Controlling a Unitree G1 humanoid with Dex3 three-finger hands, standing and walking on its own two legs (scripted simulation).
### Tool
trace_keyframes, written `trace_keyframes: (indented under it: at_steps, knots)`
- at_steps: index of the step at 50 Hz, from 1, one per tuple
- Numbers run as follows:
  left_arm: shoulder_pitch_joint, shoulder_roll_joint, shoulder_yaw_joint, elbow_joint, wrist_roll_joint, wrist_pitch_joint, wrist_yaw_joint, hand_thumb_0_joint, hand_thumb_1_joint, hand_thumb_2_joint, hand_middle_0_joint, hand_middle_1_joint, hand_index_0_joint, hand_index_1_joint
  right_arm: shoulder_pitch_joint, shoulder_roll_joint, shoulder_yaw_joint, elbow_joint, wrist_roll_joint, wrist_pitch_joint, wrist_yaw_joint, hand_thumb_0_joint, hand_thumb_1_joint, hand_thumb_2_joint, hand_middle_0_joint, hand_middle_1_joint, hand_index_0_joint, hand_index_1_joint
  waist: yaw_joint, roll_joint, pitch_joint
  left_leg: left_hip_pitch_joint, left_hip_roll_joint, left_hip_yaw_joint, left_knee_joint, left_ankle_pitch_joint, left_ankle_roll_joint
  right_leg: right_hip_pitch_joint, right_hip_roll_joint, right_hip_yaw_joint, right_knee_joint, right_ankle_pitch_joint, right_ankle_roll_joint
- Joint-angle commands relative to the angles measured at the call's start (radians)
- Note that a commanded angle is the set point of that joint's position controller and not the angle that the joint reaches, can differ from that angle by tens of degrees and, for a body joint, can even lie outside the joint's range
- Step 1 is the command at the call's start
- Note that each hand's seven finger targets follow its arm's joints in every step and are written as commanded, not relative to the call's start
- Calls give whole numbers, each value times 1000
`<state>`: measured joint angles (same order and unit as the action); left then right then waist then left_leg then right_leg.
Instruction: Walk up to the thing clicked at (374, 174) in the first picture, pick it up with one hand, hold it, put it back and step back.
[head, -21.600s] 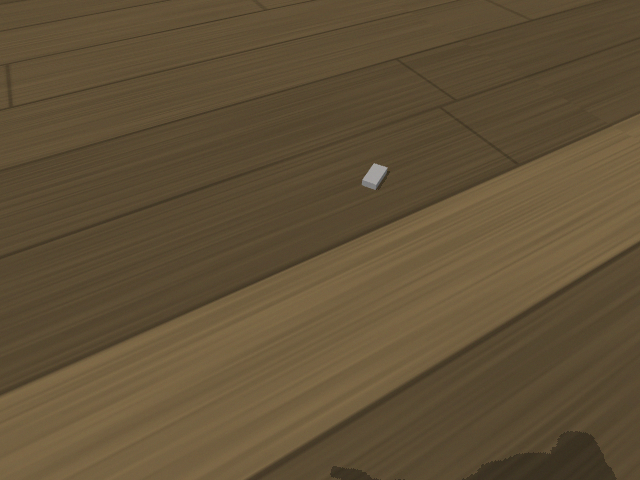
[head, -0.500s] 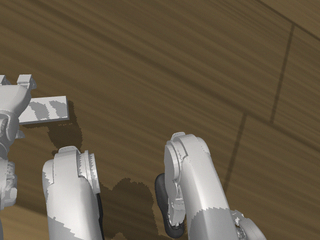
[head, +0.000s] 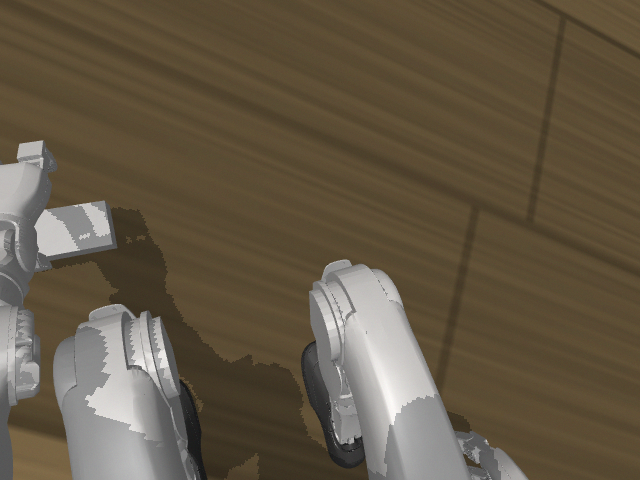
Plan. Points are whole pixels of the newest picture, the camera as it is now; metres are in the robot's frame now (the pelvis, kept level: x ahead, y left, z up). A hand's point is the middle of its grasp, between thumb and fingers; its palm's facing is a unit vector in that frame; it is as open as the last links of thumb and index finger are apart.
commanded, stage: close in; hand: left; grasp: from above
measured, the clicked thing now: (61, 233) +0.46 +0.29 -0.30
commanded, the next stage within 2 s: rest palm in 0.14 s
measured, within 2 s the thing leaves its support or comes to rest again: neither
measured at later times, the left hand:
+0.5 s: hand (53, 238) +0.43 +0.28 -0.23, palm faces -0.46 -0.06 -0.89, open 13.8 cm
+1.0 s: hand (65, 241) +0.44 +0.28 -0.27, palm faces -0.48 -0.10 -0.87, open 14.0 cm
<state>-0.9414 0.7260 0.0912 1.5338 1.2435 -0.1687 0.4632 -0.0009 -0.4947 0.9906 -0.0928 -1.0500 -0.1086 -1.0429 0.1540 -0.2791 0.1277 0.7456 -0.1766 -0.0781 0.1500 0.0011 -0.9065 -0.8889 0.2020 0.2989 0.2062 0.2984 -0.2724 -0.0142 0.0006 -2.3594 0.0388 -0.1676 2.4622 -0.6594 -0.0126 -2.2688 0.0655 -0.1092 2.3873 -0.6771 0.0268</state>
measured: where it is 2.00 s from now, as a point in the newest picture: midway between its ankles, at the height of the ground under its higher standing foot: (265, 446)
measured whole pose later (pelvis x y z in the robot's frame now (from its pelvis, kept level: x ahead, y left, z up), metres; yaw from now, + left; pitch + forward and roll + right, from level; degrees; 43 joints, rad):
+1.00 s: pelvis +0.01 +0.01 -0.02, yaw -4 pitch +27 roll -13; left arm -0.94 0.88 0.09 1.69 1.31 -0.29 0.67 0.00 -0.49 0.97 -0.08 -0.99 -0.09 -0.99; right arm 0.07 -0.29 0.27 0.74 -0.31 -0.22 0.27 0.00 -0.90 -0.89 0.20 0.30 0.21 0.30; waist -0.33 -0.12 0.15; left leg -2.35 0.03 -0.27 2.57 -0.73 -0.02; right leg -2.22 0.09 -0.18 2.43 -0.72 0.04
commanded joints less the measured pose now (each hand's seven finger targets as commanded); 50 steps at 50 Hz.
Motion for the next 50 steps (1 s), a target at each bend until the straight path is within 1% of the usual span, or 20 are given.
trace_keyframes:
  at_steps: [1, 3, 5, 6, 8, 12, 14, 17, 19, 22, 24, 26, 31, 33, 35, 39, 43, 45, 48, 50]
  knots:
    - [-317, 228, -30, -150, -29, -44, -27, 0, -515, 1026, -90, -1062, -95, -1055, 173, -245, -92, -13, 5, -14, -20, 0, -904, -895, 200, 300, 200, 300, -13, 234, -628, 418, -22, 93, -221, 67, 45, 342, 18, -54, -285, 124, -60]
    - [-332, 176, -69, -186, -32, -75, -52, 0, -504, 1077, -99, -1089, -100, -1087, 194, -240, -99, 0, 5, -15, -21, 0, -902, -895, 200, 300, 200, 300, -25, 237, -631, 442, -23, 85, -223, 74, 40, 343, 17, -60, -284, 131, -58]
    - [-315, 154, -89, -158, -34, -97, -56, 0, -520, 988, -72, -1058, -89, -1040, 195, -253, -100, 5, 4, -16, -22, 0, -904, -897, 200, 300, 200, 300, -22, 243, -617, 480, -21, 80, -219, 88, 32, 308, 13, -83, -277, 149, -60]
    - [-311, 175, -81, -190, -27, -112, -52, 0, -504, 1004, -77, -1068, -94, -1049, 197, -251, -101, 1, 5, -13, -23, 0, -900, -895, 200, 300, 200, 300, -10, 259, -656, 503, -21, 75, -229, 107, 29, 333, 15, -85, -271, 164, -58]
    - [-301, 160, -98, -136, -6, -128, -36, 0, -487, 1018, -82, -1089, -102, -1067, 194, -250, -93, 4, -3, -10, -22, 0, -901, -895, 200, 300, 200, 300, -23, 255, -631, 514, -21, 73, -222, 125, 28, 322, 14, -96, -259, 191, -54]
    - [-317, 236, -39, -143, 47, -152, 38, 0, -472, 1051, -86, -1099, -102, -1080, 181, -263, -80, -1, -13, -7, -19, 0, -897, -894, 200, 300, 200, 300, 0, 341, -671, 583, -17, 67, -227, 196, 17, 316, 17, -111, -225, 246, -58]
    - [-322, 210, -48, -29, 82, -143, 84, 0, -497, 992, -69, -1025, -76, -1015, 161, -261, -65, 2, -35, -15, -4, 0, -895, -897, 200, 300, 200, 300, -44, 318, -577, 548, -14, 61, -221, 168, 17, 261, 19, -126, -201, 227, -59]
    - [-335, 273, -8, 32, 114, -137, 160, 0, -512, 993, -67, -1013, -70, -1008, 136, -269, -44, -4, -53, -31, 5, 0, -894, -897, 200, 300, 200, 300, -39, 334, -535, 513, -16, 66, -223, 124, 20, 260, 23, -118, -212, 193, -60]
    - [-337, 261, -26, 56, 135, -119, 200, 0, -494, 983, -66, -1019, -73, -1010, 114, -273, -36, 5, -77, -47, 16, 0, -891, -896, 200, 300, 200, 300, -52, 344, -540, 511, -15, 65, -216, 111, 20, 252, 28, -118, -209, 179, -62]
    - [-355, 257, -32, 58, 117, -86, 242, 0, -488, 979, -68, -1011, -75, -1001, 94, -287, -24, 9, -93, -71, 35, 0, -891, -896, 200, 300, 200, 300, -68, 365, -571, 519, -11, 66, -202, 129, 20, 280, 32, -117, -208, 201, -58]
    - [-314, 247, -42, 115, 105, -60, 250, 0, -483, 961, -64, -1010, -75, -996, 85, -298, -18, 11, -100, -94, 50, 0, -891, -895, 200, 300, 200, 300, -82, 339, -520, 481, -13, 65, -191, 100, 26, 273, 31, -120, -208, 180, -55]
    - [-371, 338, 7, 43, 91, -53, 261, 0, -493, 972, -68, -1002, -74, -993, 83, -321, -12, -4, -103, -108, 58, 0, -892, -896, 200, 300, 200, 300, -75, 346, -580, 491, -8, 60, -179, 111, 29, 315, 31, -116, -213, 191, -52]
    - [-284, 338, 38, 128, 56, -30, 243, 0, -483, 944, -62, -1006, -75, -989, 99, -326, 0, -7, -111, -132, 83, 0, -892, -896, 200, 300, 200, 300, -88, 328, -523, 452, -1, 52, -159, 105, 33, 335, 36, -118, -198, 199, -47]
    - [-275, 374, 60, 124, 45, -33, 228, 0, -501, 957, -66, -1001, -73, -992, 98, -323, 9, -12, -112, -139, 89, 0, -895, -898, 200, 300, 200, 300, -81, 319, -523, 454, 1, 45, -151, 107, 34, 341, 35, -128, -190, 207, -46]
    - [-273, 370, 51, 82, 26, -48, 216, 0, -522, 973, -61, -996, -62, -993, 92, -316, 12, -16, -111, -139, 90, 0, -897, -900, 200, 300, 200, 300, -69, 353, -588, 490, 5, 41, -151, 154, 28, 397, 45, -123, -193, 249, -48]
    - [-249, 342, 14, 97, 10, -80, 186, 0, -498, 955, -62, -1007, -70, -996, 101, -305, 32, 1, -117, -139, 97, 0, -894, -899, 200, 300, 200, 300, -95, 330, -551, 464, 8, 28, -132, 165, 30, 404, 48, -139, -192, 277, -40]
    - [-245, 359, 6, 76, 22, -121, 191, 0, -504, 959, -68, -989, -71, -984, 106, -330, 44, -4, -120, -144, 104, 0, -896, -900, 200, 300, 200, 300, -101, 340, -525, 493, 9, 17, -124, 188, 22, 402, 45, -162, -179, 290, -43]
    - [-233, 374, 16, 51, 31, -139, 221, 0, -508, 966, -64, -998, -67, -993, 90, -339, 45, 0, -120, -142, 103, 0, -896, -900, 200, 300, 200, 300, -87, 357, -540, 499, 11, 15, -133, 185, 19, 416, 51, -162, -184, 286, -46]
    - [-219, 361, 9, 67, 60, -132, 261, 0, -519, 990, -68, -982, -63, -985, 85, -337, 49, 5, -132, -150, 115, 0, -895, -900, 200, 300, 200, 300, -92, 365, -539, 514, 14, 12, -135, 197, 15, 414, 59, -165, -171, 301, -45]
    - [-224, 315, -26, 72, 62, -119, 284, 0, -522, 982, -66, -985, -62, -987, 72, -349, 40, 1, -135, -161, 122, 0, -896, -901, 200, 300, 200, 300, -100, 377, -508, 516, 14, 10, -142, 185, 13, 392, 61, -168, -173, 289, -48]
